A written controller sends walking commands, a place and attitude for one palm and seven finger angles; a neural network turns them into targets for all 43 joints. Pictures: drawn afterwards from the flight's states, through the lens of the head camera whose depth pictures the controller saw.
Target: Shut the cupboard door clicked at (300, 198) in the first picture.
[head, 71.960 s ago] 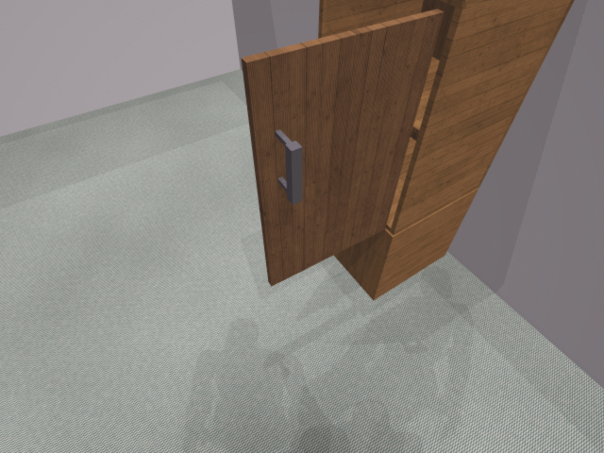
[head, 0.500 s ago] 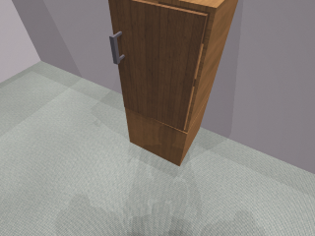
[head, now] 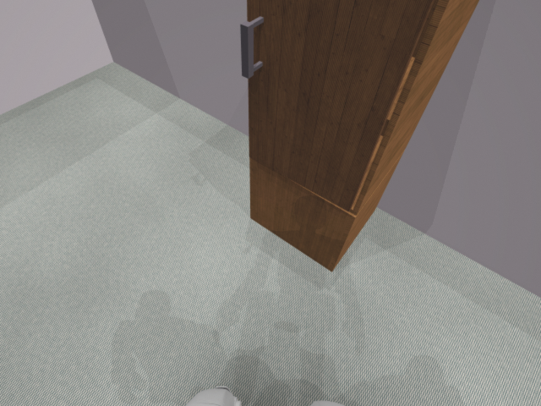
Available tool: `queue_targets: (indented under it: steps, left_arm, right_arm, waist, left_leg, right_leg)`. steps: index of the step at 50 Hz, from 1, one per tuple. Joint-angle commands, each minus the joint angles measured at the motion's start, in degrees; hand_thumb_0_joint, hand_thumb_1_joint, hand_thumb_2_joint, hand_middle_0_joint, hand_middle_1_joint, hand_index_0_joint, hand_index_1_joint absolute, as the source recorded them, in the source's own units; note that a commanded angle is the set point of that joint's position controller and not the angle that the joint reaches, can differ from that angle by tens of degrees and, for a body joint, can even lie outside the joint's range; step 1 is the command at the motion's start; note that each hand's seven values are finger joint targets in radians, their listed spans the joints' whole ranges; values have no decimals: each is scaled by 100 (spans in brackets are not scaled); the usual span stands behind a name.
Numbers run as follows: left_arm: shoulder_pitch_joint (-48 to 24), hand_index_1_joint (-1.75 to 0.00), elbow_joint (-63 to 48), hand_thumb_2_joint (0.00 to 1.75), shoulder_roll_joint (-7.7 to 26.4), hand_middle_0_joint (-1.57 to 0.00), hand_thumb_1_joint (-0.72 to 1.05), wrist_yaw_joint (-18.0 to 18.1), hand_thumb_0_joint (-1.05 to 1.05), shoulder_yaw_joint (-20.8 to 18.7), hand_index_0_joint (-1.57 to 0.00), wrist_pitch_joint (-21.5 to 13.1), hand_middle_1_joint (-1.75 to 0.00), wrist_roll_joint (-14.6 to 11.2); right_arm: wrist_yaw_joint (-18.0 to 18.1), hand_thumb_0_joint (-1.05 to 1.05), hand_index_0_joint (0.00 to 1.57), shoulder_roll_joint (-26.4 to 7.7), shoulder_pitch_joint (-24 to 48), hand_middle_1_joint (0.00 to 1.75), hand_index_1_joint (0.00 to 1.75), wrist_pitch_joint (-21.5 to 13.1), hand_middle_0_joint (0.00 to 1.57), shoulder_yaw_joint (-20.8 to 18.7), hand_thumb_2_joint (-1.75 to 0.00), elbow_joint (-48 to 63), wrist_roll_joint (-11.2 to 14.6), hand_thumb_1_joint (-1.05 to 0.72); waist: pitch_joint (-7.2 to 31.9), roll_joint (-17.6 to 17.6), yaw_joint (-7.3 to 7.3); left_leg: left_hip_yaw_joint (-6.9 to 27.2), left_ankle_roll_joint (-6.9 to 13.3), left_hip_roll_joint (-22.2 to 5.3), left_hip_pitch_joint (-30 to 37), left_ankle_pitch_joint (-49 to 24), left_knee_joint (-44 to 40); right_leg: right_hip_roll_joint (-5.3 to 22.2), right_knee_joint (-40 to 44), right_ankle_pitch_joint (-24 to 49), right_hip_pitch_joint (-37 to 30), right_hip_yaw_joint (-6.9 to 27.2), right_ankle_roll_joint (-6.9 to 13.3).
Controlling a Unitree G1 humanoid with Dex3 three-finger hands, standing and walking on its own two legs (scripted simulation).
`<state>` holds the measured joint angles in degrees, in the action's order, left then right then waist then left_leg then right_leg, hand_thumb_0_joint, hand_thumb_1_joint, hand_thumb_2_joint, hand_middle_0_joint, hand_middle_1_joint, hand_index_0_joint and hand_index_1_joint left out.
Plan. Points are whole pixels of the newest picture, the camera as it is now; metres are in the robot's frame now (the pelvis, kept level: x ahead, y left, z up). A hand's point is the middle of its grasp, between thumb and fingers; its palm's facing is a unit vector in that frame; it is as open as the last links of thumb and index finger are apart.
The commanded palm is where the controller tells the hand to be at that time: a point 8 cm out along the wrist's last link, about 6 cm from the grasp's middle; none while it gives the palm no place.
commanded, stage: walk to a spot facing it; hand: left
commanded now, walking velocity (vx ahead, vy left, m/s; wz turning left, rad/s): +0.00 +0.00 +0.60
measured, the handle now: (253, 47) +0.84 +0.07 +0.08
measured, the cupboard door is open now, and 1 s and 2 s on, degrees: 1 1 1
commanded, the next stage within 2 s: none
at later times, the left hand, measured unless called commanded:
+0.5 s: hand out of the picture -0.03 +0.14 -0.14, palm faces +0.32 -0.90 -0.28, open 7.4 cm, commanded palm none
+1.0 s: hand out of the picture -0.06 +0.12 -0.13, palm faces +0.61 -0.73 -0.32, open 7.4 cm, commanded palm none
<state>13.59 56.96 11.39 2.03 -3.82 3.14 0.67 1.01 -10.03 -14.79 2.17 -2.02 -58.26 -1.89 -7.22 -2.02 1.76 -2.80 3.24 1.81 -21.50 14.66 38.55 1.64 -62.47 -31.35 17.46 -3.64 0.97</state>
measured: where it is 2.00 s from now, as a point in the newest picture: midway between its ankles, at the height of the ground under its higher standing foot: outside the picture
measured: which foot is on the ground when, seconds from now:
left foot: down 0.00-0.26, up 0.28-0.58, down 0.60-0.90, up 0.92-1.00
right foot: up 0.00-0.26, down 0.28-0.60, up 0.62-0.88, down 0.90-1.00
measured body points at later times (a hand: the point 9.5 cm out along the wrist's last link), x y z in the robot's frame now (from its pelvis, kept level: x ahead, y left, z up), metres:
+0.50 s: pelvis -0.01 -0.07 +0.02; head +0.05 -0.06 +0.47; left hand -0.04 +0.19 -0.12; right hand +0.15 -0.30 -0.12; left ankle -0.05 +0.07 -0.66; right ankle -0.01 -0.18 -0.72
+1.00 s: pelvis -0.01 -0.11 +0.01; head +0.04 -0.10 +0.46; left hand -0.09 +0.16 -0.11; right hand +0.23 -0.25 -0.14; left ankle -0.09 +0.01 -0.65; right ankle +0.08 -0.18 -0.72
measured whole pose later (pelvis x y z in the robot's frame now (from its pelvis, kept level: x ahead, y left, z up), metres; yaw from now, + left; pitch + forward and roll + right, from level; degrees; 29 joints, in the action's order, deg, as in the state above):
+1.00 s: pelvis -0.01 -0.11 +0.01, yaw +39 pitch +0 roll +1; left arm 11.3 47.7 11.8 1.1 -3.2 1.5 1.9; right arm -1.1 -14.2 -8.7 5.1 -4.8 -51.1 -1.6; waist -5.7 2.4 0.2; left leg 4.4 -1.5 2.3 -29.0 27.2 61.8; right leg 4.6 -37.3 -18.4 18.3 -6.0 0.4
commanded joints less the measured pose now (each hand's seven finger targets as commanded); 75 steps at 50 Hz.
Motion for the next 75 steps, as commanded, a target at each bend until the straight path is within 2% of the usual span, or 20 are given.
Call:
queue_targets:
  steps: [1, 11, 12, 14, 17, 25, 28, 29, 30, 31, 43, 44, 45, 46, 50, 57, 61, 63, 67, 75]
  left_arm:
    - [-42, -30, -674, 90, 489, -20, 90, -60, 0, -169, -20, -131, -30, 54]
    - [700, -30, -795, 90, 678, -20, 90, -70, 0, -223, -20, -103, -30, 61]
    - [947, -30, -794, 90, 971, -20, 90, -49, 0, -275, -20, -162, -30, 103]
    - [-71, -30, -1174, 90, 1574, -20, 90, 50, 0, -294, -20, -188, -30, 171]
    - [-922, -30, -1384, 90, 1070, -20, 90, 56, 0, -193, -20, -300, -30, 119]
    - [517, -30, -898, 90, 1340, -20, 90, 21, 0, -305, -20, -315, -30, 138]
    - [395, -30, -913, 90, 1342, -20, 90, -18, 0, -315, -20, -309, -30, 84]
    - [401, -30, -1018, 90, 1168, -20, 90, -39, 0, -282, -20, -287, -30, 37]
    - [270, -30, -1247, 90, 716, -20, 90, -82, 0, -137, -20, -275, -30, 1]
    - [-202, -30, -1417, 90, 759, -20, 90, -37, 0, -83, -20, -187, -30, 52]
    - [578, -30, -1003, 90, 689, -20, 90, -126, 0, -202, -20, -190, -30, 45]
    - [787, -30, -976, 90, 914, -20, 90, -98, 0, -266, -20, -258, -30, 96]
    - [768, -30, -1065, 90, 1517, -20, 90, -45, 0, -363, -20, -330, -30, 196]
    - [518, -30, -1163, 90, 1644, -20, 90, -25, 0, -323, -20, -296, -30, 146]
    - [-547, -30, -1415, 90, 987, -20, 90, 6, 0, -182, -20, -293, -30, 128]
    - [353, -30, -1085, 90, 1204, -20, 90, 20, 0, -309, -20, -326, -30, 145]
    - [223, -30, -1047, 90, 1197, -20, 90, -45, 0, -356, -20, -276, -30, 64]
    - [-108, -30, -1423, 90, 542, -20, 90, -145, 0, -178, -20, -206, -30, 28]
    - [-956, -30, -1434, 90, 733, -20, 90, -272, 0, -213, -20, -272, -30, 108]
    - [-820, -30, -1276, 90, 580, -20, 90, -389, 0, -140, -20, -352, -30, 48]
  right_arm:
    - [80, 0, 20, -1141, 60, 30, 30, -85, 20, -247, -90, 458, -37, -90]
    - [-42, 0, 20, -1361, 596, 30, 30, 125, 20, -522, -90, 914, -33, -90]
    - [-63, 0, 20, -1200, 599, 30, 30, 148, 20, -520, -90, 967, 31, -90]
    - [-121, 0, 20, -799, 585, 30, 30, 120, 20, -507, -90, 1099, 31, -90]
    - [-219, 0, 20, -763, 219, 30, 30, 168, 20, -479, -90, 1063, 2, -90]
    - [-275, 0, 20, -580, 1031, 30, 30, 31, 20, -219, -90, 1325, 106, -90]
    - [-249, 0, 20, -832, 426, 30, 30, -26, 20, -269, -90, 1183, 78, -90]
    - [-227, 0, 20, -1224, 46, 30, 30, -80, 20, -369, -90, 1076, 42, -90]
    - [-157, 0, 20, -1861, -310, 30, 30, -107, 20, -536, -90, 997, 35, -90]
    - [-108, 0, 20, -1907, -655, 30, 30, -50, 20, -533, -90, 830, 81, -90]
    - [-34, 0, 20, -1394, 987, 30, 30, 40, 20, -435, -90, 1276, 32, -90]
    - [-64, 0, 20, -1150, 980, 30, 30, 43, 20, -420, -90, 1334, 79, -90]
    - [-104, 0, 20, -721, 776, 30, 30, 42, 20, -373, -90, 1415, 123, -90]
    - [-139, 0, 20, -898, 841, 30, 30, 70, 20, -424, -90, 1436, 57, -90]
    - [-261, 0, 20, -839, 551, 30, 30, 170, 20, -427, -90, 1167, 29, -90]
    - [-287, 0, 20, -499, 921, 30, 30, 64, 20, -243, -90, 1221, 115, -90]
    - [-250, 0, 20, -707, 220, 30, 30, -45, 20, -259, -90, 1053, 94, -90]
    - [-179, 0, 20, -1819, -508, 30, 30, -104, 20, -518, -90, 916, -20, -90]
    - [-33, 0, 20, -1323, -299, 30, 30, -222, 20, -356, -90, 870, -12, -90]
    - [-32, 0, 20, -1332, -244, 30, 30, -325, 20, -359, -90, 764, -2, -90]
  waist:
    - [380, 731, -128]
    - [976, 1216, -414]
    - [1014, 712, -511]
    - [260, -1224, -298]
    - [361, -656, 241]
    - [908, -1008, -465]
    - [1158, -780, -122]
    - [1520, 169, 91]
    - [1669, 1964, 297]
    - [1729, 1608, 460]
    - [820, 995, -434]
    - [806, 221, -547]
    - [815, -1553, -559]
    - [711, -1741, -532]
    - [403, -1044, 44]
    - [1015, -852, -447]
    - [1265, -488, -119]
    - [1163, 2500, 345]
    - [515, 1528, 262]
    - [447, 1023, 50]
  left_leg:
    - [2568, 637, -1521, -153, 717, -2576]
    - [2226, 114, -658, -543, 1189, -2265]
    - [1877, -180, -261, -1013, 1310, -1443]
    - [860, -587, 273, -1914, 1628, 2304]
    - [695, -585, -122, -1475, 878, 3424]
    - [-325, -545, -138, -592, 1008, 400]
    - [-313, -411, -101, 692, -65, -1024]
    - [459, -160, -730, 1887, -1726, -1396]
    - [2507, 686, -2340, 2883, -4485, -1403]
    - [2431, 1104, -2590, 2727, -4970, -1374]
    - [1778, 284, -1002, -384, -333, -1299]
    - [1432, -9, -503, -882, 342, -618]
    - [582, -464, 317, -1607, 1603, 1075]
    - [739, -448, 164, -1358, 2090, 2595]
    - [567, -530, -305, -1108, 942, 3668]
    - [-133, -599, -275, -564, 1356, 960]
    - [-208, -438, -231, 989, 149, -1131]
    - [2947, 594, -2309, 2330, -812, -2162]
    - [2450, 685, -1788, 1373, 779, -2396]
    - [1937, 701, -1299, 1185, 385, -2366]
  right_leg:
    - [226, -56, 621, 620, 504, -164]
    - [-383, 3143, 940, -1013, -92, -225]
    - [77, 4195, 972, -1591, 362, -58]
    - [2707, 5551, -306, -151, 2943, 777]
    - [1809, 4733, 1695, 112, 1352, 680]
    - [1778, 3240, 5668, -1860, 11, 523]
    - [1697, 2348, 5367, -1339, -367, 174]
    - [1402, 1390, 4102, -328, -626, -134]
    - [574, 152, -255, 1441, -615, -528]
    - [544, -375, -732, 1626, 69, -438]
    - [-41, 2915, 1544, -851, -80, -420]
    - [390, 3790, 1567, -1343, 316, -340]
    - [2045, 4772, 1129, -1437, 2299, 208]
    - [2659, 5008, 1174, -515, 2757, 672]
    - [1792, 4583, 1562, 125, 884, 591]
    - [1979, 3686, 4418, -1569, -3, 637]
    - [1896, 2889, 3181, -820, -440, 139]
    - [580, 572, -804, 1994, -778, -550]
    - [635, -382, 732, 2310, 261, -386]
    - [266, 1829, 1184, 1264, 20, -511]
